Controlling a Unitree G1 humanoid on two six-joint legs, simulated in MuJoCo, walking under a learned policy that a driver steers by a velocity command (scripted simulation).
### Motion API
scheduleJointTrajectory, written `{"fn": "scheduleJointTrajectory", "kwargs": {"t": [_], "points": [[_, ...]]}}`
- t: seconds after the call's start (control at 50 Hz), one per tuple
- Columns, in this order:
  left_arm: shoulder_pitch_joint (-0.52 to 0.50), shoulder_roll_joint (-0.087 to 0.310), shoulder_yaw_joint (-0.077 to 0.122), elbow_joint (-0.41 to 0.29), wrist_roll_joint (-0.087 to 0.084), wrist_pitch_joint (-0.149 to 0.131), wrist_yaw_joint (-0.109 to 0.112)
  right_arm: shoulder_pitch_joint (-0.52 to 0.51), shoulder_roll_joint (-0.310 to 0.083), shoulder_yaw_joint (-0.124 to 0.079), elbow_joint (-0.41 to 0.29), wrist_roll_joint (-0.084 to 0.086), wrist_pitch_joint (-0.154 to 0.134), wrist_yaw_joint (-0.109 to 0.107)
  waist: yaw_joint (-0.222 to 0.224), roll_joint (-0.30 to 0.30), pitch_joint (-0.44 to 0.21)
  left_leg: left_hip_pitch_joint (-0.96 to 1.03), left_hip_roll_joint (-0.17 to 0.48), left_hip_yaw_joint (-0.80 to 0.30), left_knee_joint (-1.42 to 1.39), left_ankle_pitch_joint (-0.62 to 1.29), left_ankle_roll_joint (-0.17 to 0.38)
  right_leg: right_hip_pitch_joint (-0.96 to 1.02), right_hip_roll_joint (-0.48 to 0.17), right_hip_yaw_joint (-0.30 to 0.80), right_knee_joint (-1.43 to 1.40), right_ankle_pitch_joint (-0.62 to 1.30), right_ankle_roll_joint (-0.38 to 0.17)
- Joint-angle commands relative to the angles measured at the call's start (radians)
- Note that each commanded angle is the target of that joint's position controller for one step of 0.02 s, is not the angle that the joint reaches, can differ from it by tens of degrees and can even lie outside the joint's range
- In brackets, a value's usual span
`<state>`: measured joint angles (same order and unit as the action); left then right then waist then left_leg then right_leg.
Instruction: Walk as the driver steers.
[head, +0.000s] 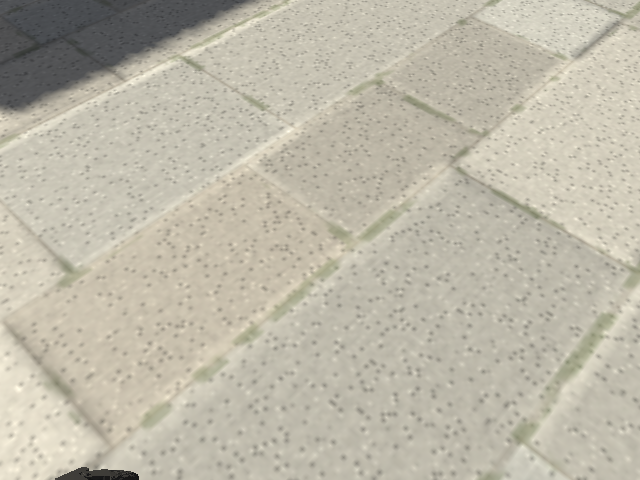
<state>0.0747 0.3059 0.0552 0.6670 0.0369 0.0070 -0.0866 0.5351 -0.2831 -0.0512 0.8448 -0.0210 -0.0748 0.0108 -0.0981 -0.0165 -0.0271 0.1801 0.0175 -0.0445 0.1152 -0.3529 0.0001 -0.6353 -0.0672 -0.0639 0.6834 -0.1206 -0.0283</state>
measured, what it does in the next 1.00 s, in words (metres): walks ahead, turning right: right foot, then left foot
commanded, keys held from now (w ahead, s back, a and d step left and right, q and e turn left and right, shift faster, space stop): w+shift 0.18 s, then e+shift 0.82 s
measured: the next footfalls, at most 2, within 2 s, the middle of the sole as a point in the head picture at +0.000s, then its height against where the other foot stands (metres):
right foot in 0.06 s outside the picture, level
left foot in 0.50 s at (283, 432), level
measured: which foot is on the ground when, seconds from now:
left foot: down 0.00-0.06, up 0.08-0.48, down 0.50-0.92, up 0.94-1.00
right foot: up 0.00-0.04, down 0.06-0.50, up 0.52-0.90, down 0.92-1.00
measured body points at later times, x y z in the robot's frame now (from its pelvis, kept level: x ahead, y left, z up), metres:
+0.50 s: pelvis +0.36 -0.03 -0.01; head +0.40 -0.04 +0.43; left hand +0.35 +0.26 -0.13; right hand +0.60 -0.29 -0.06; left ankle +0.56 +0.04 -0.73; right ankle +0.17 -0.13 -0.72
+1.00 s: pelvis +0.45 -0.07 +0.00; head +0.46 -0.13 +0.44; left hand +0.76 +0.08 -0.06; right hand +0.43 -0.41 -0.11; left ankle +0.55 +0.05 -0.68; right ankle +0.43 -0.16 -0.73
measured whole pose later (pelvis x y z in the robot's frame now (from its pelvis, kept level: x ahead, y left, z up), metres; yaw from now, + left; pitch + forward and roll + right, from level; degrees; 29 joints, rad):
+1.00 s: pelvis +0.45 -0.07 +0.00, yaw -39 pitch +0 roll +3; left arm 0.21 0.34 0.09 0.57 0.00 0.05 0.00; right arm 0.03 -0.33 -0.10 0.75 0.00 0.01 -0.01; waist 0.01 0.03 0.09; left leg -0.46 0.06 0.09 0.97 -0.48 -0.05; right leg -0.39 -0.02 -0.01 0.66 -0.29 -0.06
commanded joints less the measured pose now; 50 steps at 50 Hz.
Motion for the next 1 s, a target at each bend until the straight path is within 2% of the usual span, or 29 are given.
{"fn": "scheduleJointTrajectory", "kwargs": {"t": [0.02, 0.04, 0.06, 0.08, 0.1, 0.12, 0.16, 0.22, 0.28, 0.3, 0.34, 0.4, 0.44, 0.48, 0.5, 0.52, 0.54, 0.58, 0.6, 0.64, 0.68, 0.74, 0.86, 0.9, 0.92, 0.94, 0.96, 0.98, 1.0], "points": [[-0.074, 0.075, 0.017, -0.09, 0.002, -0.019, 0.02, -0.058, -0.191, -0.039, -0.027, -0.001, -0.015, -0.007, 0.076, 0.154, 0.13, -0.166, 0.23, -0.05, 0.05, 0.646, 0.157, 0.187, 0.077, -0.07, -0.071, -0.111, -0.062], [0.073, 0.094, 0.03, -0.051, 0.001, -0.024, 0.038, -0.064, -0.21, -0.042, -0.011, -0.003, -0.011, -0.008, 0.154, 0.142, 0.043, -0.184, 0.215, -0.001, 0.255, 0.929, 0.147, 0.374, 0.126, -0.088, -0.082, -0.145, -0.083], [0.307, 0.134, 0.048, 0.022, 0.007, -0.034, 0.057, -0.085, -0.211, -0.04, -0.01, -0.006, -0.008, -0.011, 0.265, 0.095, -0.085, -0.33, 0.163, 0.048, 0.543, 0.942, 0.128, 0.682, 0.125, -0.067, -0.088, -0.164, -0.103], [0.455, 0.259, 0.079, 0.05, 0.03, -0.043, 0.074, -0.046, -0.11, -0.009, -0.05, 0.015, -0.012, -0.005, 0.299, -0.124, -0.234, -0.663, 0.061, 0.078, 0.955, 0.566, 0.098, 1.001, -0.125, 0.281, -0.174, -0.583, -0.153], [0.507, 0.309, 0.08, 0.06, 0.025, -0.056, 0.07, -0.085, -0.035, 0.008, -0.088, 0.01, -0.028, 0.0, 0.284, -0.31, -0.313, -0.849, -0.1, -0.059, 1.191, -0.15, 0.104, 1.016, -0.305, 0.787, -0.416, -0.962, -0.179], [0.389, 0.23, 0.06, 0.072, 0.016, -0.054, 0.069, -0.219, -0.089, -0.007, -0.107, 0.007, -0.031, 0.001, 0.247, -0.176, -0.124, -0.961, -0.062, -0.129, 1.279, -0.051, 0.128, 0.866, -0.282, 0.821, -0.478, -0.836, -0.151], [0.273, 0.142, 0.041, 0.067, 0.006, -0.06, 0.066, -0.23, -0.102, -0.003, -0.098, -0.001, -0.033, 0.017, 0.151, -0.03, -0.008, -0.909, 0.056, -0.06, 1.184, 0.101, 0.13, 0.645, -0.225, 0.549, -0.465, -0.567, -0.151], [0.245, 0.063, 0.009, 0.091, -0.014, -0.084, 0.064, -0.226, -0.05, 0.014, -0.092, -0.036, 0.003, 0.031, 0.071, -0.052, 0.1, -0.817, 0.103, -0.017, 1.075, 0.118, 0.068, 0.419, -0.14, 0.395, -0.543, -0.271, -0.18], [0.302, 0.08, 0.011, 0.137, -0.033, -0.105, 0.066, -0.335, -0.029, 0.03, -0.145, -0.036, 0.01, 0.029, 0.054, -0.018, 0.168, -0.829, 0.092, 0.046, 0.892, 0.179, 0.0, 0.364, -0.109, 0.254, -0.544, 0.342, -0.223], [0.246, 0.083, 0.015, 0.102, -0.07, -0.115, 0.082, -0.388, -0.052, 0.02, -0.171, 0.031, -0.026, 0.006, 0.07, -0.02, 0.144, -0.844, 0.075, 0.0, 0.801, 0.224, -0.017, 0.41, -0.089, 0.241, -0.52, 0.398, -0.218], [0.26, 0.144, 0.033, 0.102, -0.077, -0.107, 0.102, -0.53, -0.032, 0.035, -0.217, 0.021, -0.058, 0.009, 0.103, -0.014, 0.128, -0.744, 0.009, 0.027, 0.53, 0.385, -0.033, 0.383, -0.03, 0.181, -0.487, 0.437, -0.176], [0.361, 0.184, 0.056, 0.12, -0.08, -0.082, 0.12, -0.593, -0.061, 0.018, -0.254, 0.015, -0.063, 0.018, 0.128, -0.031, 0.073, -0.575, -0.059, -0.005, 0.344, 0.604, -0.03, 0.413, -0.039, 0.254, -0.443, 0.32, -0.112], [0.357, 0.17, 0.065, 0.111, -0.078, -0.061, 0.128, -0.54, -0.104, -0.003, -0.243, 0.018, -0.051, 0.009, 0.097, -0.06, 0.03, -0.487, -0.061, -0.047, 0.326, 0.581, -0.015, 0.463, -0.033, 0.294, -0.337, 0.32, -0.074], [0.277, 0.152, 0.068, 0.059, -0.075, -0.041, 0.13, -0.356, -0.149, -0.028, -0.195, 0.01, -0.045, -0.008, -0.008, -0.068, -0.072, -0.285, -0.033, -0.04, 0.319, 0.568, 0.008, 0.453, 0.025, 0.296, -0.087, 0.382, -0.015], [0.259, 0.08, 0.048, 0.01, -0.058, -0.036, 0.127, -0.222, -0.193, -0.036, -0.179, -0.01, -0.041, -0.019, -0.048, 0.002, -0.216, -0.033, 0.124, -0.132, 0.39, 0.79, 0.059, 0.331, 0.097, 0.274, 0.179, 0.142, 0.032], [0.525, -0.068, 0.008, 0.024, -0.046, -0.029, 0.118, -0.246, -0.208, -0.024, -0.197, -0.043, -0.027, -0.019, 0.095, 0.31, -0.4, 0.24, 0.445, -0.432, 0.488, 1.191, 0.225, 0.091, 0.205, 0.246, 0.567, -0.686, 0.071], [0.61, 0.046, 0.013, 0.032, -0.075, -0.017, 0.11, -0.284, -0.187, -0.027, -0.216, -0.012, -0.009, -0.008, 0.103, 0.356, -0.539, 0.233, 0.486, -0.604, 0.393, 0.851, 0.291, 0.059, 0.134, 0.261, 0.741, -0.607, 0.078], [0.395, 0.146, 0.052, -0.004, -0.083, 0.015, 0.125, -0.445, -0.071, -0.003, -0.249, 0.008, 0.023, -0.024, 0.093, 0.134, -0.246, -0.058, 0.348, -0.339, 0.278, 0.514, 0.222, -0.033, 0.046, 0.157, 0.715, -0.413, 0.114], [0.369, 0.154, 0.062, -0.01, -0.078, 0.034, 0.134, -0.485, -0.057, 0.002, -0.244, 0.005, 0.033, -0.028, 0.112, 0.121, -0.165, -0.195, 0.309, -0.254, 0.249, 0.483, 0.214, -0.004, 0.015, 0.146, 0.71, -0.375, 0.131], [0.362, 0.103, 0.056, -0.038, -0.073, 0.061, 0.135, -0.535, -0.086, -0.014, -0.219, -0.013, 0.033, -0.031, 0.151, 0.164, -0.066, -0.426, 0.258, -0.105, 0.171, 0.416, 0.208, 0.102, -0.021, 0.112, 0.615, -0.342, 0.132], [0.315, 0.066, 0.047, -0.073, -0.068, 0.064, 0.136, -0.548, -0.104, -0.028, -0.202, -0.016, 0.024, -0.035, 0.149, 0.159, -0.049, -0.456, 0.272, -0.035, 0.137, 0.447, 0.231, 0.114, -0.04, 0.092, 0.51, -0.319, 0.125], [0.248, 0.07, 0.042, -0.104, -0.059, 0.062, 0.117, -0.561, -0.141, -0.047, -0.189, -0.003, 0.024, -0.043, 0.138, 0.113, -0.09, -0.424, 0.317, 0.022, 0.132, 0.442, 0.246, 0.166, -0.077, 0.091, 0.353, -0.202, 0.096], [0.159, 0.121, 0.061, -0.138, -0.061, 0.086, 0.076, -0.566, -0.189, -0.071, -0.169, 0.031, 0.049, -0.018, 0.13, 0.116, -0.056, -0.386, 0.338, 0.147, 0.185, 0.286, 0.176, 0.295, -0.038, -0.004, 0.087, -0.166, 0.024], [0.182, 0.13, 0.077, -0.129, -0.055, 0.088, 0.079, -0.539, -0.17, -0.071, -0.15, 0.049, 0.062, -0.011, 0.15, 0.07, -0.056, -0.396, 0.304, 0.197, 0.306, 0.164, 0.107, 0.391, 0.01, -0.03, -0.066, -0.11, -0.021], [0.24, 0.173, 0.096, -0.112, -0.045, 0.084, 0.091, -0.49, -0.131, -0.065, -0.126, 0.048, 0.073, -0.006, 0.161, -0.031, -0.033, -0.476, 0.241, 0.245, 0.468, 0.053, 0.044, 0.476, 0.004, 0.055, -0.172, -0.006, -0.066], [0.265, 0.321, 0.129, -0.132, -0.05, 0.074, 0.112, -0.458, -0.097, -0.057, -0.147, 0.012, 0.081, -0.004, 0.123, -0.368, 0.02, -0.773, 0.083, 0.321, 0.831, -0.289, -0.069, 0.589, -0.229, 0.447, -0.287, 0.368, -0.196], [0.235, 0.332, 0.119, -0.17, -0.013, 0.037, 0.103, -0.58, -0.111, -0.056, -0.208, -0.01, 0.078, -0.019, 0.16, -0.314, -0.043, -0.905, -0.017, 0.074, 1.032, -0.326, -0.083, 0.536, -0.279, 0.666, -0.356, 0.22, -0.333], [0.213, 0.3, 0.111, -0.167, -0.011, 0.009, 0.093, -0.609, -0.141, -0.065, -0.213, 0.01, 0.075, -0.027, 0.159, -0.193, -0.048, -0.941, -0.008, 0.002, 1.086, -0.242, -0.059, 0.545, -0.26, 0.587, -0.385, 0.124, -0.31], [0.179, 0.28, 0.106, -0.164, -0.029, -0.004, 0.097, -0.594, -0.14, -0.068, -0.21, 0.022, 0.069, -0.033, 0.127, -0.143, -0.032, -0.952, 0.002, -0.026, 1.058, -0.138, -0.037, 0.537, -0.219, 0.537, -0.383, 0.065, -0.258]]}}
